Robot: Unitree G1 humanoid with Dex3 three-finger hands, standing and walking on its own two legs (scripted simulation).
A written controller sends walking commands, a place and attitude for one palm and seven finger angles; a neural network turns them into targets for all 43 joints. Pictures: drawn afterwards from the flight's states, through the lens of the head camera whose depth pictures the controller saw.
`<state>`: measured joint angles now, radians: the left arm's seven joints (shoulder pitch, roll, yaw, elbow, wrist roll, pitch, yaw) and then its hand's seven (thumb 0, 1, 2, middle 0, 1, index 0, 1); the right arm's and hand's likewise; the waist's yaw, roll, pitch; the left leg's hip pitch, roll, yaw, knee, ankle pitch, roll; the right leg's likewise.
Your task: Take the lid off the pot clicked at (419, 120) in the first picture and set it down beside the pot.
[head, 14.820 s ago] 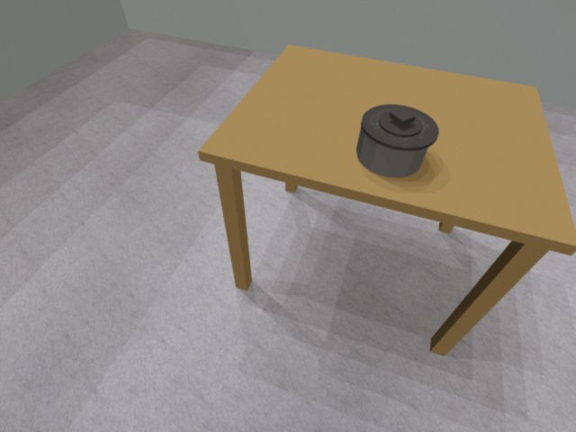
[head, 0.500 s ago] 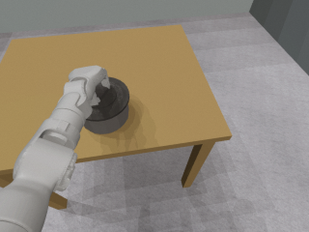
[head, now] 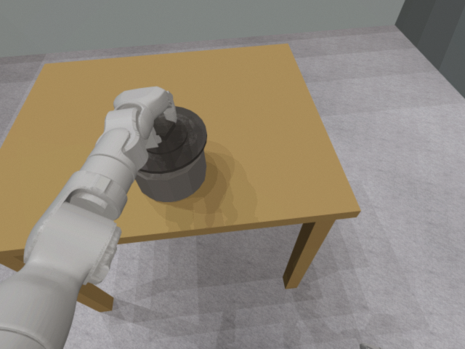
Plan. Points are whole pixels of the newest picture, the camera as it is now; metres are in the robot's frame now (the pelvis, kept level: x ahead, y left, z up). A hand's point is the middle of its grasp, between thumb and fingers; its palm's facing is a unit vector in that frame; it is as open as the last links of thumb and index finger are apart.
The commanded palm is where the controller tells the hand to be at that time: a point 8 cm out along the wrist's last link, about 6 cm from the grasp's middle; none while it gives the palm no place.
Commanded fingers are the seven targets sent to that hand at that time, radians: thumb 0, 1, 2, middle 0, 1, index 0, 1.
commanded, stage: lift the lid straight up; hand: left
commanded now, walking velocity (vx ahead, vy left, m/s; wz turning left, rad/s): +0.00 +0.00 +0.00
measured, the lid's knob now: (161, 128) +0.51 +0.13 +0.08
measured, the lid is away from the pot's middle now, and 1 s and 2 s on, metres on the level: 0.01 0.01 0.08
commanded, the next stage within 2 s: move the lid sideways beside the pot in 1.18 s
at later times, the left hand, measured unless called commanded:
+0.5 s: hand (149, 113) +0.48 +0.13 +0.15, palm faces -0.29 -0.07 -0.95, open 7.7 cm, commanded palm +0.48 +0.14 +0.23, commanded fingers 0.00 0.69 0.98 -0.90 -1.15 -0.76 -1.02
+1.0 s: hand (139, 92) +0.48 +0.13 +0.19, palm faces -0.26 -0.08 -0.96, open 7.7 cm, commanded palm +0.48 +0.14 +0.26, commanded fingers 0.00 0.69 0.98 -0.90 -1.15 -0.76 -1.02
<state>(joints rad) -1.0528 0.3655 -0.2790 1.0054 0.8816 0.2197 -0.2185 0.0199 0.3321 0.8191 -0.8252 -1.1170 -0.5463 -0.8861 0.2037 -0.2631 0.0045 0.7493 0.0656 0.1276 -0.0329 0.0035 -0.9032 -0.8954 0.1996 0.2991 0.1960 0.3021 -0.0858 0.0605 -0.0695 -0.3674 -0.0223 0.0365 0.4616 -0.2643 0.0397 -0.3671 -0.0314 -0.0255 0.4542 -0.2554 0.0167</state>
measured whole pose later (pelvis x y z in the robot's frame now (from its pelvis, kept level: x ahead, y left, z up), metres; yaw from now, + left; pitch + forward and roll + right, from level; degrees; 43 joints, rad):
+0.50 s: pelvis +0.00 +0.00 +0.00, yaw +0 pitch +9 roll +0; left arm -1.12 0.39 -0.28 0.98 0.89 0.25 -0.29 0.02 0.33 0.82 -0.83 -1.12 -0.54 -0.88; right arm 0.22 -0.27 0.01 0.75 0.06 0.12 -0.03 0.00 -0.90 -0.90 0.20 0.30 0.20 0.30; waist -0.09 0.07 -0.06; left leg -0.33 -0.03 0.04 0.43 -0.24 0.04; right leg -0.34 -0.03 -0.02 0.43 -0.24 0.02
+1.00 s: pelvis -0.01 +0.00 +0.00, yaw +0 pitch +8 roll +0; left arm -1.23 0.40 -0.29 1.00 0.89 0.27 -0.36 0.01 0.33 0.82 -0.84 -1.12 -0.54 -0.88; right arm 0.21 -0.27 0.02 0.75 0.06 0.10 -0.03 0.00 -0.90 -0.90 0.20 0.30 0.20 0.30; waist -0.08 0.06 -0.06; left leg -0.31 -0.03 0.03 0.41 -0.23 0.04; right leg -0.32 -0.04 -0.03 0.42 -0.23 0.02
